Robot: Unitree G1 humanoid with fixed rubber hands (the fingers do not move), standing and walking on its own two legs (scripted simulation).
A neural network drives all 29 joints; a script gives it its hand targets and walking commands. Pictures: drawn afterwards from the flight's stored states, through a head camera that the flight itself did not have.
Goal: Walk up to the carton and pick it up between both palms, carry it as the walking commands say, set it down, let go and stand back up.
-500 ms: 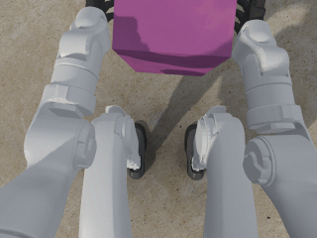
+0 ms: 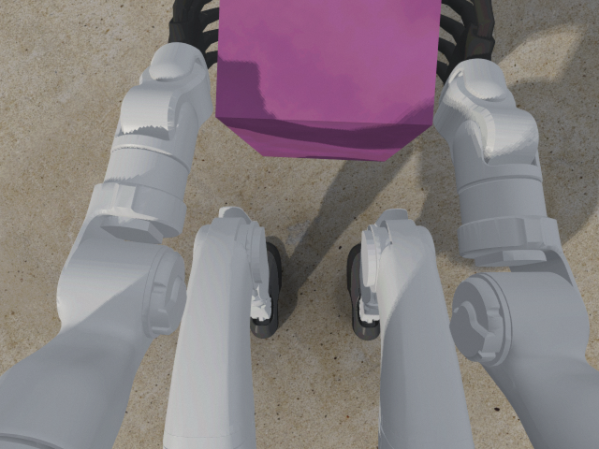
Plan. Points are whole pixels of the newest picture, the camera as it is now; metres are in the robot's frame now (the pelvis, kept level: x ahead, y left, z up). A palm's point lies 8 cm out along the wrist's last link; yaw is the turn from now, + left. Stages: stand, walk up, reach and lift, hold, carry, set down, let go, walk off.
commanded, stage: reach and lift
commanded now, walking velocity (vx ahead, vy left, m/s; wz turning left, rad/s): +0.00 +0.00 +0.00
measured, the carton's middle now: (326, 78) +0.53 +0.00 -0.14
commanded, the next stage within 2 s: none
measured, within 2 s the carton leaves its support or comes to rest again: neither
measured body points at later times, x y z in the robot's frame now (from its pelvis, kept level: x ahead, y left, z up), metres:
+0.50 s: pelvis +0.00 +0.00 +0.06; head +0.27 +0.00 +0.41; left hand +0.52 +0.14 +0.00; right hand +0.51 -0.15 +0.01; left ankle +0.17 +0.11 -0.44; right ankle +0.17 -0.11 -0.44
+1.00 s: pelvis +0.00 +0.00 +0.12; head +0.24 +0.00 +0.49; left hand +0.50 +0.14 +0.07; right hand +0.49 -0.15 +0.08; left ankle +0.17 +0.11 -0.44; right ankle +0.17 -0.11 -0.44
